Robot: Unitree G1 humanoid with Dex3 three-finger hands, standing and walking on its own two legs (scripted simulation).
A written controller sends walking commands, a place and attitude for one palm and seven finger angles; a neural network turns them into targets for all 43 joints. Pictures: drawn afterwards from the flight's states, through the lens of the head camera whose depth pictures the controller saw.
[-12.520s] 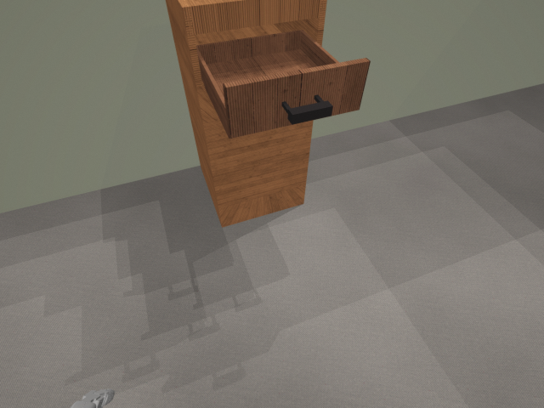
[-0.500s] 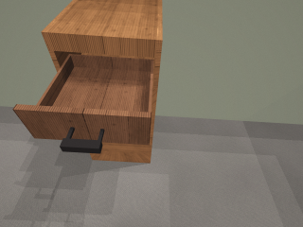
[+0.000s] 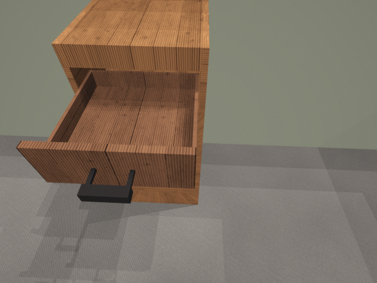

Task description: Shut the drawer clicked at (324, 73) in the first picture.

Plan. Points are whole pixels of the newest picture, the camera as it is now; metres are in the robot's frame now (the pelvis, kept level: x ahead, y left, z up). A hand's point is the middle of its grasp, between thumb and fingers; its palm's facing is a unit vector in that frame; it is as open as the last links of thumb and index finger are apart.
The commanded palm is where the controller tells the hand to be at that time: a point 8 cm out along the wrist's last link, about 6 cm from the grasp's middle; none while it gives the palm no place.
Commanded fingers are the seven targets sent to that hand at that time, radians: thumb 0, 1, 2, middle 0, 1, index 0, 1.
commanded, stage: look again from close up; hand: left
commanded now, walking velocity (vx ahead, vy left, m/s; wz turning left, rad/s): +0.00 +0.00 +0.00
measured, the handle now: (109, 183) +0.31 +0.20 +0.03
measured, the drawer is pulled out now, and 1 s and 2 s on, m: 0.30 0.30 0.30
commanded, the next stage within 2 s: raise the hand and make a fist in 0.22 s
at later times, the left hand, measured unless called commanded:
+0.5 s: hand (100, 253) +0.18 +0.19 +0.00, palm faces +0.21 -0.97 -0.15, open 7.1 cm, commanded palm +0.09 +0.22 -0.04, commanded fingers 0.00 0.90 0.90 -0.40 -0.52 -0.40 -0.52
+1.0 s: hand (115, 268) +0.15 +0.15 +0.01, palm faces -0.05 -1.00 -0.06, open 4.6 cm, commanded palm +0.10 +0.22 +0.03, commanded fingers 0.00 0.90 0.90 -0.90 -1.06 -0.90 -1.06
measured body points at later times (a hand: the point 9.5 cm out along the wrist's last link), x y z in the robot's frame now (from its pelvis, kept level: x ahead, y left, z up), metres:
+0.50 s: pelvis -0.01 +0.01 +0.00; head -0.01 +0.00 +0.45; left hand +0.16 +0.24 +0.01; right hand +0.12 -0.22 -0.11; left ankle +0.04 +0.09 -0.73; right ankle -0.01 -0.08 -0.73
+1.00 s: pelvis -0.02 -0.03 -0.05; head +0.00 -0.04 +0.40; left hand +0.15 +0.20 +0.02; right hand +0.18 -0.24 -0.12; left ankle +0.04 +0.09 -0.73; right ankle +0.00 -0.08 -0.73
